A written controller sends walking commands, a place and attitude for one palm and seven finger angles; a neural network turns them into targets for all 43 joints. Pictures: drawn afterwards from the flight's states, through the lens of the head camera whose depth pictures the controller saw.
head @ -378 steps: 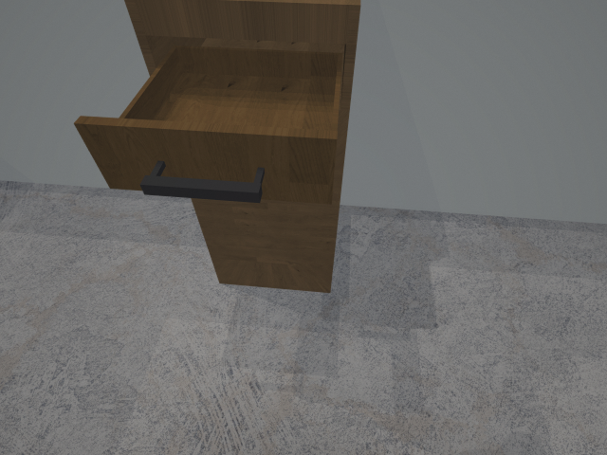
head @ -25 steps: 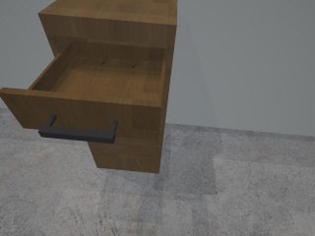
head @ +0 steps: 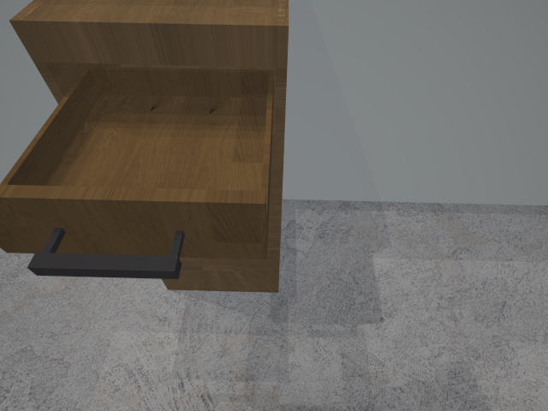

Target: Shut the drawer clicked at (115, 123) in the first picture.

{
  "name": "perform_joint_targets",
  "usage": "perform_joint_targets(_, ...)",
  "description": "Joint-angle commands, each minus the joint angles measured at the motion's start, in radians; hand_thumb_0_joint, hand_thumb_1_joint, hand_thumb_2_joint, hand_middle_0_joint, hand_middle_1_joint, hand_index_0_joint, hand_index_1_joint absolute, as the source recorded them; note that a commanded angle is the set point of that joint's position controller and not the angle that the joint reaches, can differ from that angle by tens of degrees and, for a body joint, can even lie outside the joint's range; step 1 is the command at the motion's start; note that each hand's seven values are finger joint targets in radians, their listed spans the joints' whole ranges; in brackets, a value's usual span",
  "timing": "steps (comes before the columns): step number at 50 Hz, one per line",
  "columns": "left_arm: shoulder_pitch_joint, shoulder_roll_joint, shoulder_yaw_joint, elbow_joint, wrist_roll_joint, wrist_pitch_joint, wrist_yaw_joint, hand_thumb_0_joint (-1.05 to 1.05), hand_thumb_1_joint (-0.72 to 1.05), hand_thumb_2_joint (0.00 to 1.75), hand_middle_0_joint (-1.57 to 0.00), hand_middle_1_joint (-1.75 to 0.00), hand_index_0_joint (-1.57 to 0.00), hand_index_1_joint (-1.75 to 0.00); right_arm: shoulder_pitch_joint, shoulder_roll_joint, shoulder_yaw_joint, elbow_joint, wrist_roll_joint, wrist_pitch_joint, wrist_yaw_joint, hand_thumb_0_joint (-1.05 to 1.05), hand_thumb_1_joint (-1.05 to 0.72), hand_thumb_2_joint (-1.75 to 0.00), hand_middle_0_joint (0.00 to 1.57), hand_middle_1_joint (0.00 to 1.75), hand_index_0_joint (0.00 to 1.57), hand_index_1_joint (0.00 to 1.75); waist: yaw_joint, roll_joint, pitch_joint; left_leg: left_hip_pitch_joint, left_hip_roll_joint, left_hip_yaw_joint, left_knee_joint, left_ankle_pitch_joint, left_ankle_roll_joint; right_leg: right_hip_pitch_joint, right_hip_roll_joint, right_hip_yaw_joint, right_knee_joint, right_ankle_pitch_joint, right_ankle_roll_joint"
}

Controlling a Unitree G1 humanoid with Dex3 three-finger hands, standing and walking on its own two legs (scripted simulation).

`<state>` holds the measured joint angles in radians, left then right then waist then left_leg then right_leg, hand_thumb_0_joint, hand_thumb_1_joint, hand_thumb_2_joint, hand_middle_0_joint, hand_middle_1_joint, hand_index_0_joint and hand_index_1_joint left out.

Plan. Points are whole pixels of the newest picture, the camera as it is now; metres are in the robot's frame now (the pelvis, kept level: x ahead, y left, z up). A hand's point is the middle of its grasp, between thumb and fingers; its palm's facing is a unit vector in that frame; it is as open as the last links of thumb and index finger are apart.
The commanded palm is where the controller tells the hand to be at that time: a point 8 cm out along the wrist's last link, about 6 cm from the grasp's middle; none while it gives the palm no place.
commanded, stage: come to a stop and stand still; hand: left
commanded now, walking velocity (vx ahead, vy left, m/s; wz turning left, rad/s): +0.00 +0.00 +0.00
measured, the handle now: (112, 251) +0.29 +0.22 +0.10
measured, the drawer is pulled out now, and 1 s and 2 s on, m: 0.30 0.30 0.30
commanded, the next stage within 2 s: look again from close up in 0.54 s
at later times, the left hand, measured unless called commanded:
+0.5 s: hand out of the picture -0.03 +0.17 -0.17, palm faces +0.04 -0.98 -0.21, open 7.4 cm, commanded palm none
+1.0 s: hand out of the picture -0.06 +0.13 -0.17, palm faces +0.05 -0.99 -0.13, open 7.4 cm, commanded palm none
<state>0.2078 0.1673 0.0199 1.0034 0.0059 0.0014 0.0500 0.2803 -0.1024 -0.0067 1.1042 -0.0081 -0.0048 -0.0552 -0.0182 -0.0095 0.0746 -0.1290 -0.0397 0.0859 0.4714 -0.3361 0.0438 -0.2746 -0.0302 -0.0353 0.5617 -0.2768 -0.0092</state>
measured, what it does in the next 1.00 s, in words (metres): stands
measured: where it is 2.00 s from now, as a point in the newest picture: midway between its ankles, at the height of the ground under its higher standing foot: outside the picture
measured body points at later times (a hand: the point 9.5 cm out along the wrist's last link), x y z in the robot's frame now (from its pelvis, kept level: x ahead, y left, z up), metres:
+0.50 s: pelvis -0.04 -0.02 +0.01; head -0.05 -0.02 +0.46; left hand -0.04 +0.22 -0.15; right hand -0.03 -0.24 -0.15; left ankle -0.05 +0.09 -0.73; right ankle +0.01 -0.11 -0.73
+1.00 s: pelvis -0.04 -0.01 +0.01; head -0.04 +0.00 +0.46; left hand -0.06 +0.19 -0.16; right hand -0.07 -0.21 -0.15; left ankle -0.05 +0.09 -0.73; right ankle +0.01 -0.11 -0.73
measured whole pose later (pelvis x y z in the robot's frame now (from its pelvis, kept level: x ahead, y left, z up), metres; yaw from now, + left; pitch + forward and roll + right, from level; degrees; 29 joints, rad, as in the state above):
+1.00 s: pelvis -0.04 -0.01 +0.01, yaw +1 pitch -2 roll +0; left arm 0.34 0.11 -0.02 1.12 0.01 -0.02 0.04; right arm 0.35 -0.09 0.02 1.15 0.00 -0.01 -0.03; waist -0.01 -0.03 0.02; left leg -0.14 -0.01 0.06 0.44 -0.26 0.03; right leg -0.23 0.00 -0.07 0.43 -0.17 -0.03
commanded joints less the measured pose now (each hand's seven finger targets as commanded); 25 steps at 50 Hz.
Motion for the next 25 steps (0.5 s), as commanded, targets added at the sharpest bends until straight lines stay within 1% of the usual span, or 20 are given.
perform_joint_targets(1, 0.169, 0.126, 0.021, 0.014, 0.008, -0.016, 0.033, 0.0, 0.9, 0.9, -0.2, -0.3, -0.2, -0.3, 0.005, -0.202, -0.043, -0.104, 0.017, -0.023, 0.016, 0.0, -0.9, -0.9, 0.2, 0.3, 0.2, 0.3, 0.04, -0.039, -0.175, -0.015, 0.204, -0.093, 0.13, 0.707, -0.026, 0.121, -0.113, 0.064, -0.03, 0.61, -0.015)
perform_joint_targets(2, 0.154, 0.161, 0.026, -0.012, 0.012, -0.021, 0.029, 0.0, 0.9, 0.9, -0.2, -0.3, -0.2, -0.3, 0.0, -0.187, -0.038, -0.152, 0.013, -0.018, 0.02, 0.0, -0.9, -0.9, 0.2, 0.3, 0.2, 0.3, 0.033, -0.005, -0.173, -0.074, 0.135, -0.06, 0.171, 0.585, -0.06, 0.181, -0.152, 0.104, -0.01, 0.779, -0.055)
perform_joint_targets(3, 0.125, 0.148, 0.023, -0.034, 0.003, -0.026, 0.024, 0.0, 0.9, 0.9, -0.2, -0.3, -0.2, -0.3, 0.079, -0.135, -0.036, -0.145, 0.005, -0.019, 0.023, 0.0, -0.9, -0.9, 0.2, 0.3, 0.2, 0.3, -0.007, -0.045, -0.275, -0.078, 0.098, -0.068, 0.117, 0.322, -0.053, 0.23, -0.191, 0.141, 0.03, 0.796, -0.099)
perform_joint_targets(4, 0.084, 0.139, 0.011, -0.044, -0.001, -0.021, 0.02, 0.0, 0.9, 0.9, -0.2, -0.3, -0.2, -0.3, 0.066, -0.125, -0.033, -0.141, 0.005, -0.009, 0.022, 0.0, -0.9, -0.9, 0.2, 0.3, 0.2, 0.3, -0.01, -0.078, -0.25, -0.069, 0.095, -0.066, 0.073, 0.151, -0.042, 0.183, -0.199, 0.144, -0.006, 0.662, -0.094)
perform_joint_targets(5, 0.055, 0.133, 0.003, -0.055, 0.002, -0.015, 0.013, 0.0, 0.9, 0.9, -0.2, -0.3, -0.2, -0.3, 0.058, -0.12, -0.032, -0.142, 0.005, 0.001, 0.024, 0.0, -0.9, -0.9, 0.2, 0.3, 0.2, 0.3, -0.015, -0.096, -0.163, -0.078, 0.092, -0.073, 0.045, 0.058, -0.036, 0.093, -0.185, 0.151, -0.068, 0.442, -0.081)
perform_joint_targets(6, 0.031, 0.127, 0.0, -0.061, 0.004, -0.015, 0.008, 0.0, 0.9, 0.9, -0.2, -0.3, -0.2, -0.3, 0.061, -0.124, -0.03, -0.138, -0.001, 0.006, 0.026, 0.0, -0.9, -0.9, 0.2, 0.3, 0.2, 0.3, -0.021, -0.08, -0.077, -0.089, 0.101, -0.091, 0.018, 0.044, -0.028, 0.018, -0.159, 0.155, -0.108, 0.257, -0.074)
perform_joint_targets(7, 0.023, 0.12, -0.002, -0.067, 0.005, -0.012, 0.006, 0.0, 0.9, 0.9, -0.2, -0.3, -0.2, -0.3, 0.079, -0.131, -0.026, -0.137, -0.006, 0.003, 0.03, 0.0, -0.9, -0.9, 0.2, 0.3, 0.2, 0.3, -0.021, -0.039, -0.039, -0.09, 0.122, -0.106, -0.016, 0.104, -0.017, -0.006, -0.121, 0.143, -0.111, 0.18, -0.069)
perform_joint_targets(8, 0.019, 0.117, -0.004, -0.069, 0.004, -0.008, 0.003, 0.0, 0.9, 0.9, -0.2, -0.3, -0.2, -0.3, 0.056, -0.143, -0.023, -0.137, -0.008, 0.0, 0.031, 0.0, -0.9, -0.9, 0.2, 0.3, 0.2, 0.3, -0.011, 0.048, 0.009, -0.129, 0.139, -0.139, -0.055, 0.12, -0.009, -0.011, -0.093, 0.12, -0.111, 0.109, -0.058)
perform_joint_targets(9, 0.031, 0.118, -0.005, -0.068, 0.005, -0.006, 0.001, 0.0, 0.9, 0.9, -0.2, -0.3, -0.2, -0.3, 0.027, -0.149, -0.019, -0.147, -0.008, -0.001, 0.033, 0.0, -0.9, -0.9, 0.2, 0.3, 0.2, 0.3, 0.006, 0.09, 0.039, -0.169, 0.148, -0.155, -0.086, 0.091, -0.005, -0.002, -0.077, 0.115, -0.13, 0.053, -0.051)
perform_joint_targets(10, 0.044, 0.121, -0.006, -0.061, 0.005, -0.009, -0.001, 0.0, 0.9, 0.9, -0.2, -0.3, -0.2, -0.3, 0.014, -0.155, -0.016, -0.152, -0.007, -0.002, 0.035, 0.0, -0.9, -0.9, 0.2, 0.3, 0.2, 0.3, 0.011, 0.066, 0.049, -0.19, 0.143, -0.161, -0.1, 0.052, -0.005, 0.01, -0.071, 0.12, -0.151, 0.019, -0.05)
perform_joint_targets(11, 0.05, 0.121, -0.008, -0.056, 0.006, -0.011, -0.003, 0.0, 0.9, 0.9, -0.2, -0.3, -0.2, -0.3, 0.012, -0.163, -0.015, -0.154, -0.007, -0.002, 0.036, 0.0, -0.9, -0.9, 0.2, 0.3, 0.2, 0.3, 0.01, 0.051, 0.053, -0.191, 0.134, -0.155, -0.108, 0.012, -0.007, 0.009, -0.075, 0.13, -0.175, -0.016, -0.05)
perform_joint_targets(13, 0.059, 0.12, -0.008, -0.057, 0.007, -0.014, -0.006, 0.0, 0.9, 0.9, -0.2, -0.3, -0.2, -0.3, 0.034, -0.167, -0.013, -0.144, -0.009, -0.003, 0.038, 0.0, -0.9, -0.9, 0.2, 0.3, 0.2, 0.3, 0.004, 0.023, 0.035, -0.167, 0.129, -0.146, -0.12, -0.007, -0.009, 0.013, -0.077, 0.137, -0.205, -0.046, -0.05)
perform_joint_targets(14, 0.06, 0.121, -0.008, -0.054, 0.006, -0.015, -0.007, 0.0, 0.9, 0.9, -0.2, -0.3, -0.2, -0.3, 0.038, -0.17, -0.012, -0.139, -0.009, -0.002, 0.039, 0.0, -0.9, -0.9, 0.2, 0.3, 0.2, 0.3, 0.003, 0.012, 0.04, -0.167, 0.122, -0.142, -0.121, -0.025, -0.01, 0.006, -0.08, 0.144, -0.223, -0.078, -0.049)
perform_joint_targets(16, 0.069, 0.124, -0.006, -0.051, 0.007, -0.016, -0.01, 0.0, 0.9, 0.9, -0.2, -0.3, -0.2, -0.3, 0.05, -0.173, -0.011, -0.129, -0.011, -0.001, 0.041, 0.0, -0.9, -0.9, 0.2, 0.3, 0.2, 0.3, 0.0, 0.011, 0.05, -0.165, 0.114, -0.138, -0.126, -0.048, -0.01, -0.014, -0.083, 0.15, -0.247, -0.131, -0.049)
perform_joint_targets(18, 0.081, 0.117, -0.006, -0.048, 0.007, -0.016, -0.011, 0.0, 0.9, 0.9, -0.2, -0.3, -0.2, -0.3, 0.061, -0.171, -0.009, -0.121, -0.011, -0.003, 0.04, 0.0, -0.9, -0.9, 0.2, 0.3, 0.2, 0.3, 0.001, 0.029, 0.03, -0.164, 0.122, -0.147, -0.147, -0.065, -0.008, 0.003, -0.075, 0.136, -0.243, -0.116, -0.044)
perform_joint_targets(19, 0.089, 0.116, -0.006, -0.044, 0.006, -0.017, -0.012, 0.0, 0.9, 0.9, -0.2, -0.3, -0.2, -0.3, 0.064, -0.172, -0.007, -0.117, -0.011, -0.004, 0.04, 0.0, -0.9, -0.9, 0.2, 0.3, 0.2, 0.3, 0.003, 0.009, 0.022, -0.171, 0.121, -0.147, -0.148, -0.064, -0.007, 0.017, -0.076, 0.136, -0.245, -0.111, -0.042)
perform_joint_targets(20, 0.095, 0.115, -0.007, -0.036, 0.006, -0.019, -0.012, 0.0, 0.9, 0.9, -0.2, -0.3, -0.2, -0.3, 0.068, -0.171, -0.006, -0.11, -0.01, -0.005, 0.04, 0.0, -0.9, -0.9, 0.2, 0.3, 0.2, 0.3, 0.004, 0.012, 0.019, -0.173, 0.118, -0.147, -0.148, -0.056, -0.008, 0.024, -0.08, 0.137, -0.247, -0.109, -0.042)
perform_joint_targets(21, 0.102, 0.111, -0.007, -0.028, 0.005, -0.021, -0.013, 0.0, 0.9, 0.9, -0.2, -0.3, -0.2, -0.3, 0.072, -0.168, -0.004, -0.102, -0.011, -0.005, 0.04, 0.0, -0.9, -0.9, 0.2, 0.3, 0.2, 0.3, 0.003, -0.005, 0.022, -0.171, 0.116, -0.145, -0.148, -0.059, -0.008, 0.017, -0.081, 0.138, -0.255, -0.123, -0.042)
perform_joint_targets(23, 0.116, 0.101, -0.009, -0.016, 0.006, -0.021, -0.012, 0.0, 0.9, 0.9, -0.2, -0.3, -0.2, -0.3, 0.082, -0.163, -0.002, -0.085, -0.009, -0.008, 0.039, 0.0, -0.9, -0.9, 0.2, 0.3, 0.2, 0.3, 0.006, 0.008, 0.02, -0.167, 0.121, -0.147, -0.159, -0.053, -0.008, 0.025, -0.079, 0.127, -0.25, -0.1, -0.039)
perform_joint_targets(25, 0.13, 0.096, -0.012, 0.002, 0.004, -0.026, -0.012, 0.0, 0.9, 0.9, -0.2, -0.3, -0.2, -0.3, 0.093, -0.154, 0.002, -0.066, -0.007, -0.01, 0.038, 0.0, -0.9, -0.9, 0.2, 0.3, 0.2, 0.3, 0.007, -0.009, 0.017, -0.163, 0.119, -0.14, -0.154, -0.029, -0.009, 0.035, -0.084, 0.129, -0.254, -0.084, -0.04)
